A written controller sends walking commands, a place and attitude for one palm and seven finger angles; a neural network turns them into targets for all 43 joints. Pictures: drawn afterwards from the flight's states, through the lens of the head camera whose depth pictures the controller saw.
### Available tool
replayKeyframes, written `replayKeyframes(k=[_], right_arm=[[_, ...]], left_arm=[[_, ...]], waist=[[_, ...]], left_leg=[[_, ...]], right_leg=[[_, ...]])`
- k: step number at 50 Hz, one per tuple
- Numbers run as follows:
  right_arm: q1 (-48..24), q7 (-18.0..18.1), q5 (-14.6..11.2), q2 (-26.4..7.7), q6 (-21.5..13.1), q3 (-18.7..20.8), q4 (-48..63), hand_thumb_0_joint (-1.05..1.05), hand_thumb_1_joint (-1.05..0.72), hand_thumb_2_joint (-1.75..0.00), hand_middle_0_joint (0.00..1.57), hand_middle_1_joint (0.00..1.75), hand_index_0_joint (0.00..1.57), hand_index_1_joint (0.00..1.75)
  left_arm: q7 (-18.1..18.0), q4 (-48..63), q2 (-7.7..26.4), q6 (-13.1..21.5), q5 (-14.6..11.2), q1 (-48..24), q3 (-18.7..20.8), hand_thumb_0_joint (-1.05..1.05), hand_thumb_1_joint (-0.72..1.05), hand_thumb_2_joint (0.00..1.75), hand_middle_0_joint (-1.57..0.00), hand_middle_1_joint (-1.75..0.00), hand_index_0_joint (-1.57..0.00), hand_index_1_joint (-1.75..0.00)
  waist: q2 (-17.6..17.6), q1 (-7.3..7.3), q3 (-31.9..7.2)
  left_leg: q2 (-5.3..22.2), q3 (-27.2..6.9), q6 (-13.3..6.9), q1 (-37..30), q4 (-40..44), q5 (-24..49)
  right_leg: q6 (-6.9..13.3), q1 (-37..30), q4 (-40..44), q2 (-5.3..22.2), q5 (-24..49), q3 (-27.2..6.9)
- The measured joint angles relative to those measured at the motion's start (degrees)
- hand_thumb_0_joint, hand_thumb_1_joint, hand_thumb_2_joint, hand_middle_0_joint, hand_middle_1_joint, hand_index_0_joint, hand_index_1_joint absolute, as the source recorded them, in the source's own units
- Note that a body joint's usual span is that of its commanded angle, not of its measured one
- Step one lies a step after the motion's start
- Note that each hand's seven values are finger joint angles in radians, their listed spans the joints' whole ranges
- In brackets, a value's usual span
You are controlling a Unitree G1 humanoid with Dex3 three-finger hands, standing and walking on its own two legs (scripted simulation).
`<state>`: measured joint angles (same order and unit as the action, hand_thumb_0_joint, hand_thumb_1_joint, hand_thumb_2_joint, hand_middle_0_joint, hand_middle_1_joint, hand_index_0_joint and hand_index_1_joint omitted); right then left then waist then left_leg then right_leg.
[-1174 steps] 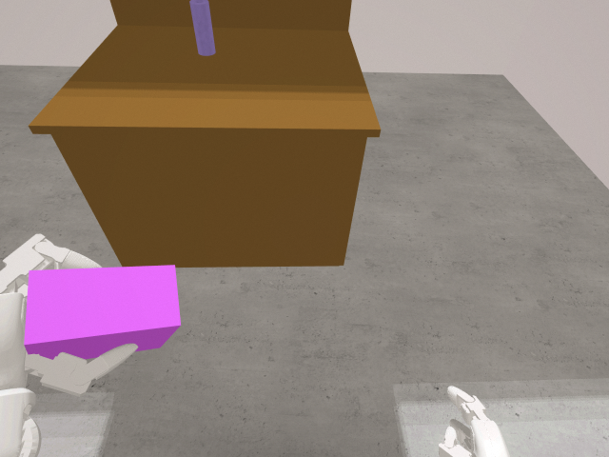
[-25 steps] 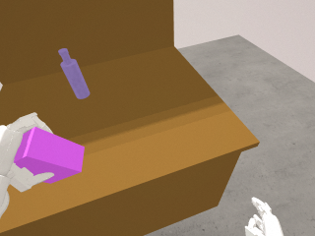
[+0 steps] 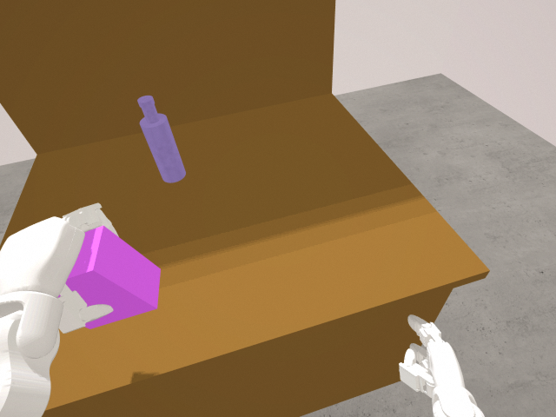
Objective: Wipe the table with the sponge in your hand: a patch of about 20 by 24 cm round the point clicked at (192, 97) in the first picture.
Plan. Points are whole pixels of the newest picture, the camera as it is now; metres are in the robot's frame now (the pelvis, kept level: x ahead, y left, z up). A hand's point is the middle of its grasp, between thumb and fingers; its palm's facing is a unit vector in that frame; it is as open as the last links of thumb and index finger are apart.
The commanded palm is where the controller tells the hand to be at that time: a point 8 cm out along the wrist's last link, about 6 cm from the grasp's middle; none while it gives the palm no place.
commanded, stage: turn the palm down, sponge in hand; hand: left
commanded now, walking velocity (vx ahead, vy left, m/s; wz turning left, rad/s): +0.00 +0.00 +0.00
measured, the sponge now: (106, 287) +0.22 +0.27 +0.11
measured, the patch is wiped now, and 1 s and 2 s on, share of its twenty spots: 0.00 0.00 0.00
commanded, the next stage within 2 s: move the sponge above the wiping area in 0.82 s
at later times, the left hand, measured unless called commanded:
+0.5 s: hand (81, 273) +0.22 +0.29 +0.15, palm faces +0.11 -0.06 -0.99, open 10.2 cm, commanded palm +0.18 +0.28 +0.21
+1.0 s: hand (93, 271) +0.22 +0.27 +0.14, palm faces +0.10 -0.07 -0.99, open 10.2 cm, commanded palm +0.18 +0.27 +0.20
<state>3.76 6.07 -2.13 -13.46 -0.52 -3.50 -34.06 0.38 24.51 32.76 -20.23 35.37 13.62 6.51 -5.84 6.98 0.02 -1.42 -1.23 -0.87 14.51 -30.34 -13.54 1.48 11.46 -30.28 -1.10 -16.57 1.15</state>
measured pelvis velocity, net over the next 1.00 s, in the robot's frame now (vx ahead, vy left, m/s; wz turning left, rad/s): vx -0.01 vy -0.01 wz -0.01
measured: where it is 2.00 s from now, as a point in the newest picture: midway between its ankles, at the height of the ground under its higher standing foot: outside the picture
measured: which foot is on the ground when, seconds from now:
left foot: down 0.00-1.00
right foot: down 0.00-1.00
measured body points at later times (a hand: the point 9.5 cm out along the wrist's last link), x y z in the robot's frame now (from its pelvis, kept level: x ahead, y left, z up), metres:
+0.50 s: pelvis -0.02 +0.00 +0.01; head -0.03 -0.05 +0.45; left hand +0.21 +0.28 +0.20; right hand +0.25 -0.18 -0.07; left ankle +0.03 +0.11 -0.73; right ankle +0.00 -0.10 -0.73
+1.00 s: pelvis -0.01 -0.01 +0.01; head -0.02 -0.06 +0.45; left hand +0.21 +0.27 +0.20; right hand +0.25 -0.20 -0.07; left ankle +0.03 +0.11 -0.73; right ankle +0.00 -0.10 -0.73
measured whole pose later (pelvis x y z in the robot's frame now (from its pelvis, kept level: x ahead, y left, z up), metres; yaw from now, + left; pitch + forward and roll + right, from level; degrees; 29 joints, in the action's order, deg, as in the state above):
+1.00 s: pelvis -0.01 -0.01 +0.01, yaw -1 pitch -4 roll +0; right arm -0.6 3.9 -1.7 -15.1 -0.5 -2.6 -39.3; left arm 3.7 16.1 31.1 -24.1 48.9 6.4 -0.5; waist -7.3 7.9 1.2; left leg -0.7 -0.8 -0.1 10.7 -25.4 -10.6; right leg 2.5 8.7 -27.1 -1.8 -14.2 0.5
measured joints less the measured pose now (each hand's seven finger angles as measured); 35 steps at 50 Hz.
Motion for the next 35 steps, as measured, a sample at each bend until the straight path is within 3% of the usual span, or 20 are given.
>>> replayKeyframes(k=[6,22,35], right_arm=[[-1.43,-0.28,0.23,0.13,0.57,-0.17,-1.27,0.01,-0.91,-0.90,0.20,0.30,0.19,0.29],[-4.25,-1.99,0.40,-0.87,1.46,0.08,-4.10,0.01,-0.91,-0.90,0.20,0.30,0.19,0.29],[-4.70,-1.98,0.47,-0.90,0.38,0.16,-5.00,0.01,-0.91,-0.90,0.20,0.30,0.20,0.30]], left_arm=[[1.00,-1.54,-0.13,-0.82,4.78,-2.88,-2.61,-0.02,-0.52,1.02,-0.70,-1.34,-0.74,-1.33],[3.77,-6.86,-0.97,-3.89,13.54,-7.63,-7.06,-0.02,-0.52,1.02,-0.70,-1.34,-0.74,-1.33],[4.08,-8.95,-1.50,-3.76,13.87,-8.22,-7.54,-0.01,-0.52,1.02,-0.70,-1.34,-0.74,-1.32]], waist=[[0.07,0.57,0.81],[-1.03,1.16,1.61],[-1.41,1.26,1.60]], left_leg=[[-0.36,0.11,-0.36,-1.48,2.15,1.41],[-0.51,0.57,-0.38,-3.39,5.25,3.71],[0.41,0.31,0.45,-3.51,4.91,3.58]], right_leg=[[-0.33,-1.43,2.03,0.37,1.36,-0.14],[-0.17,-2.40,3.45,0.55,2.91,-0.67],[0.64,-2.54,3.31,-0.39,2.94,-0.48]])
